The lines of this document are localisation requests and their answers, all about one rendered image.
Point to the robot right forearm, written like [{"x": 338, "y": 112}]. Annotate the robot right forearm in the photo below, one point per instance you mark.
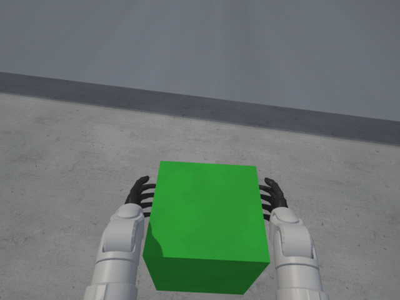
[{"x": 295, "y": 258}]

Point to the robot left forearm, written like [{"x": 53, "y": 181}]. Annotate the robot left forearm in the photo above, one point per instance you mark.
[{"x": 118, "y": 256}]

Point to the left robot hand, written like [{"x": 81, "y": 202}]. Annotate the left robot hand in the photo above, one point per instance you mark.
[{"x": 136, "y": 197}]

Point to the carton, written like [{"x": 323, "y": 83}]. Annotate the carton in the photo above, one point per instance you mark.
[{"x": 206, "y": 231}]

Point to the right robot hand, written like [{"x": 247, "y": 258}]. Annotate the right robot hand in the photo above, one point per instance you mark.
[{"x": 276, "y": 199}]

